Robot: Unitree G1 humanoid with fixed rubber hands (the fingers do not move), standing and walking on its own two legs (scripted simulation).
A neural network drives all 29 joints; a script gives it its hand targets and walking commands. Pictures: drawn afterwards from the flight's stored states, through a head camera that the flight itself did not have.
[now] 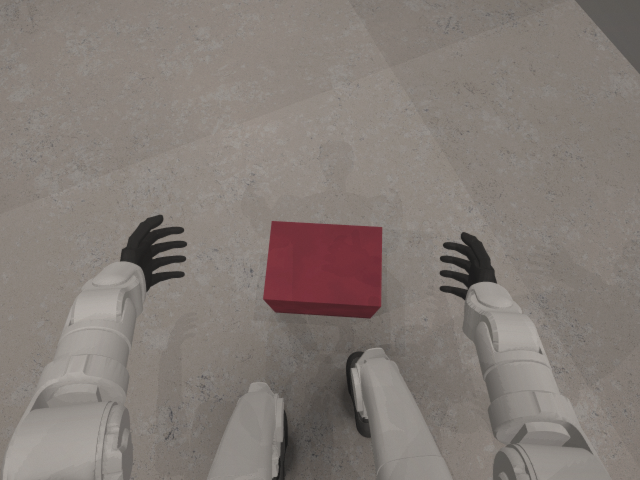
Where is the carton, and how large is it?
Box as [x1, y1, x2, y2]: [263, 221, 381, 317]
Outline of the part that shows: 272,221 263,299 274,311 370,317 380,306 381,283 381,227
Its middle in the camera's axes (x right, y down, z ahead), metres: +0.01 +0.10 +1.00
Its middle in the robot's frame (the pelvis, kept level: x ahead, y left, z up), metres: +0.47 -0.03 -0.57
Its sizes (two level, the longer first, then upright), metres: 0.264 0.188 0.224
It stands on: the floor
